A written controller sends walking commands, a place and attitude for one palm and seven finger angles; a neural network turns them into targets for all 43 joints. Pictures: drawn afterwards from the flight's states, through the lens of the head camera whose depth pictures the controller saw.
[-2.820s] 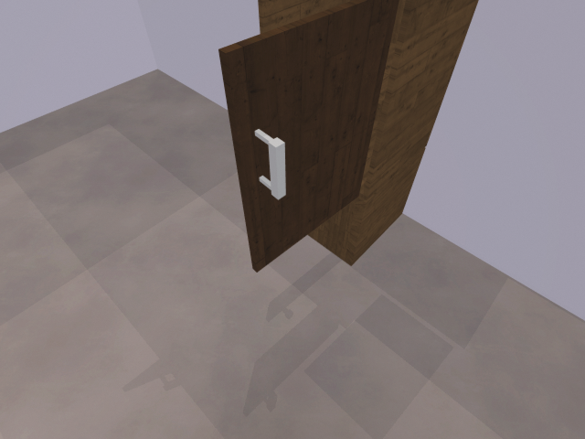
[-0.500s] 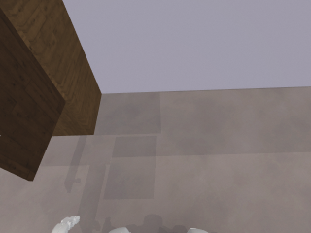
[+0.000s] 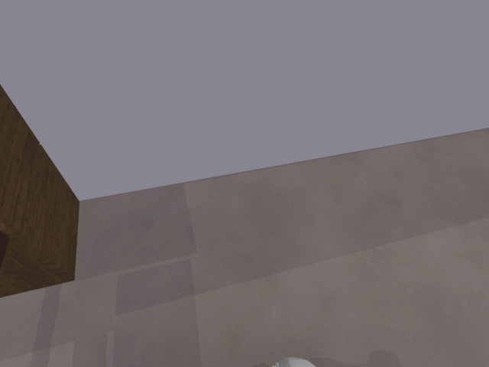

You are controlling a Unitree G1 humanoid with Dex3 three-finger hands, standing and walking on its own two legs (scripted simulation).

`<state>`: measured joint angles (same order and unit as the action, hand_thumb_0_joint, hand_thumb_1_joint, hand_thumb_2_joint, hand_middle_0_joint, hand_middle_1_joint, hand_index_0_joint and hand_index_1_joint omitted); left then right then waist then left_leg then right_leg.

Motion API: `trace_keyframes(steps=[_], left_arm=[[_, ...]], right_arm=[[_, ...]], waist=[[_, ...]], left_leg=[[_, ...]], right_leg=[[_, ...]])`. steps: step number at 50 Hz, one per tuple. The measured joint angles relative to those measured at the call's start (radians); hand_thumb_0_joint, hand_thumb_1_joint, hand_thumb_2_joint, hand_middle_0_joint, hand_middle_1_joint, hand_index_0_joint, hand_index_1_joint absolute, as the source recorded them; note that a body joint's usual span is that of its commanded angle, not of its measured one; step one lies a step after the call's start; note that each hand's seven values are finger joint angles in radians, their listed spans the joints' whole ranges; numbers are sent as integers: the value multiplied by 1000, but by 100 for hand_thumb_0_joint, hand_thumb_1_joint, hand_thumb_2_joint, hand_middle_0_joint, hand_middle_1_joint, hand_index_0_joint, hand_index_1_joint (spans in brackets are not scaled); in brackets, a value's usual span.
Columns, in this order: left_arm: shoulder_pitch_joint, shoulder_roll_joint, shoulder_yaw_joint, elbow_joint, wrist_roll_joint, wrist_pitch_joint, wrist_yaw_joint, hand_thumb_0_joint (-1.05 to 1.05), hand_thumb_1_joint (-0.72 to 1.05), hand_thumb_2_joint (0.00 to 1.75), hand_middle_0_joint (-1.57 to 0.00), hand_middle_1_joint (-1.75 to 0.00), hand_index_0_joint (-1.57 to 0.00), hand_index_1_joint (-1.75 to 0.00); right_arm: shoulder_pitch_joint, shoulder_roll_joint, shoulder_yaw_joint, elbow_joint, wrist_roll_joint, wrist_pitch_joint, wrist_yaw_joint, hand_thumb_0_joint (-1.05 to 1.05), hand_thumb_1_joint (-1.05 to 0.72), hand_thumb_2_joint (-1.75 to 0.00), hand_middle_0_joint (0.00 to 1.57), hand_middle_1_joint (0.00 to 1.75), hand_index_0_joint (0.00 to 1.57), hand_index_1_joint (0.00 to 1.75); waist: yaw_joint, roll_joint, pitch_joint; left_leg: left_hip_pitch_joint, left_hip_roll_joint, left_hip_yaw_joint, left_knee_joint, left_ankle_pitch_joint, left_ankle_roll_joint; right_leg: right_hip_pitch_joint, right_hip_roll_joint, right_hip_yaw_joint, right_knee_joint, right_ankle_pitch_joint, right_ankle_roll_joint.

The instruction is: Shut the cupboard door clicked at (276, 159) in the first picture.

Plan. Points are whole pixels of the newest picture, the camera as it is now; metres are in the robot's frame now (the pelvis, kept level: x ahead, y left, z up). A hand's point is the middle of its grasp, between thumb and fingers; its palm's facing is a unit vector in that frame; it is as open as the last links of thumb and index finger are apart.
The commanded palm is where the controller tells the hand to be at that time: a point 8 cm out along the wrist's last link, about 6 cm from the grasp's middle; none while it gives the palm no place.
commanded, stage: walk to a spot facing it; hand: left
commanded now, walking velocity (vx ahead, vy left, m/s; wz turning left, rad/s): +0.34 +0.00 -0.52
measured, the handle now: out of the picture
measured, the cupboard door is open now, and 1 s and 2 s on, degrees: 86 86 86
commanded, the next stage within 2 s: turn to face it in 0.80 s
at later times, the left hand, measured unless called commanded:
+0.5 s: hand (230, 258) +0.36 +0.05 -0.16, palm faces -0.22 -0.95 -0.22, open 7.2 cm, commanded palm none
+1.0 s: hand (237, 241) +0.41 +0.04 -0.18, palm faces -0.11 -0.98 -0.16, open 7.4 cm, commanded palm none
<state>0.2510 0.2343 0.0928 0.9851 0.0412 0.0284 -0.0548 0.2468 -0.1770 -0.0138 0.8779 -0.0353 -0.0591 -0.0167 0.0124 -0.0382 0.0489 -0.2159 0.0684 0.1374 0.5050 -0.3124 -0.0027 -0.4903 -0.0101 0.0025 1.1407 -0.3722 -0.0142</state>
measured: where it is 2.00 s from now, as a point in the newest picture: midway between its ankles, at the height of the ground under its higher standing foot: (300, 263)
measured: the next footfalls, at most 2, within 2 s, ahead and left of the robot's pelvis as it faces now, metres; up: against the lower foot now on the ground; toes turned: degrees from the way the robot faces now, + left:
right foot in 0.30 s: +0.25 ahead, -0.16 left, +0.00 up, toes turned -17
left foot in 0.90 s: +0.56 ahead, -0.06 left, +0.00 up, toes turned -4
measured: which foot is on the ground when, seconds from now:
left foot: down 0.00-0.30, up 0.32-0.88, down 0.90-1.00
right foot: up 0.00-0.28, down 0.30-0.92, up 0.94-1.00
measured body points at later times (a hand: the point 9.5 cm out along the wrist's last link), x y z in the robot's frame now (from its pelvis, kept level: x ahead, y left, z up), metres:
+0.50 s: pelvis +0.21 -0.11 +0.00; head +0.26 -0.13 +0.45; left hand +0.37 +0.10 -0.14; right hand +0.16 -0.34 -0.16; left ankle +0.22 +0.06 -0.65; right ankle +0.21 -0.15 -0.74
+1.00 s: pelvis +0.46 -0.13 -0.01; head +0.50 -0.13 +0.43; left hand +0.42 +0.09 -0.17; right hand +0.51 -0.37 -0.16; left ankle +0.52 -0.06 -0.74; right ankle +0.30 -0.20 -0.63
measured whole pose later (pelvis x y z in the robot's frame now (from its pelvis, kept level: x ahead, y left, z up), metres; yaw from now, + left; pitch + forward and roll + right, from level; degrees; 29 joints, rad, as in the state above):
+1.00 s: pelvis +0.46 -0.13 -0.01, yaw -10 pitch +0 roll +1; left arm 0.42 0.13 0.02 1.15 0.02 -0.03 0.01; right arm 0.16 -0.16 -0.02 1.00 -0.02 -0.06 -0.01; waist 0.02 -0.02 0.08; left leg -0.35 -0.01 0.14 0.63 -0.28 0.08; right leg -0.30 -0.01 -0.05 1.24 -0.46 -0.02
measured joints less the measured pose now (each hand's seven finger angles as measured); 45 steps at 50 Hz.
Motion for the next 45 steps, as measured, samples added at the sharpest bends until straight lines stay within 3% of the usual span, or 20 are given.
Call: trace_keyframes(steps=[5,9,13,15,16,18,19,21,26,32,41,43,45], left_arm=[[-76,7,-1,-39,-2,-5,-8,1,91,90,-20,-30,-19,-30],[-148,-3,-12,-55,-5,-1,-11,1,91,90,-20,-30,-19,-30],[-215,-13,-25,-69,-8,-10,-12,1,91,90,-20,-30,-19,-30],[-230,-12,-32,-81,-8,-34,-9,0,91,90,-20,-30,-19,-30],[-233,-14,-30,-85,-7,-53,-3,0,91,90,-20,-30,-19,-30],[-230,-23,-34,-84,-20,-73,14,0,91,90,-20,-30,-19,-30],[-221,-28,-38,-78,-25,-73,21,0,91,90,-20,-30,-19,-30],[-191,-38,-45,-60,-30,-71,33,0,91,90,-20,-30,-19,-30],[-102,-51,-31,-10,-37,-94,59,-2,95,90,-20,-30,-20,-30],[11,-54,-44,55,-29,-112,59,-2,95,90,-20,-30,-20,-30],[171,-97,-74,147,-20,-114,69,0,92,90,-20,-30,-19,-30],[196,-103,-77,169,-18,-109,69,0,91,90,-20,-30,-20,-30],[224,-114,-80,188,-21,-101,67,0,91,90,-20,-30,-20,-30]], right_arm=[[96,17,8,68,3,-8,-9,0,-91,-90,20,30,20,30],[167,14,4,119,-2,0,-9,0,-91,-90,20,30,20,30],[227,2,-1,165,-3,13,-6,0,-91,-90,20,30,20,30],[259,2,-1,191,4,25,-1,0,-91,-90,20,30,20,30],[258,1,0,204,14,36,3,0,-91,-90,20,30,20,30],[218,-4,-4,215,28,58,6,0,-91,-90,20,30,20,30],[192,-6,-8,212,29,62,6,1,-91,-90,20,30,20,30],[134,-7,-16,195,26,61,5,1,-91,-90,20,30,20,30],[7,-3,-24,127,15,46,9,0,-91,-90,20,30,20,30],[-88,-2,-29,107,17,51,22,0,-91,-90,20,30,20,30],[-179,10,-22,116,21,57,42,0,-91,-90,20,30,20,30],[-188,14,-17,116,20,46,38,0,-91,-90,20,30,20,30],[-175,11,-13,113,13,25,33,0,-91,-90,20,30,20,30]], waist=[[-8,15,21],[-38,30,42],[-74,49,65],[-77,46,68],[-68,45,73],[-72,46,94],[-77,47,99],[-79,44,94],[-61,40,51],[-23,60,-4],[29,31,3],[30,15,17],[22,25,19]], left_leg=[[119,25,62,-117,0,-20],[201,38,114,-153,-39,-46],[271,66,158,-125,-116,-90],[260,95,161,10,-173,-101],[209,109,129,174,-172,-88],[58,89,5,546,-191,-61],[-13,79,-35,667,-160,-53],[-133,73,-66,757,-88,-45],[-319,80,-87,605,19,-47],[-386,65,-89,461,122,-47],[-334,-3,-33,257,108,-5],[-286,-36,-8,187,86,21],[-204,-54,6,95,158,62]], right_leg=[[-142,-53,-40,15,119,14],[-155,-71,-77,-192,175,6],[-81,-41,-124,-404,151,-33],[4,-16,-140,-496,167,-68],[5,-6,-137,-468,174,-83],[29,9,-135,-417,110,-95],[59,16,-137,-432,90,-97],[125,33,-134,-506,100,-84],[265,72,-111,-701,136,-108],[415,100,-94,-828,115,-105],[597,79,-97,-877,-9,-77],[616,59,-105,-834,-58,-64],[577,49,-120,-664,-105,-46]])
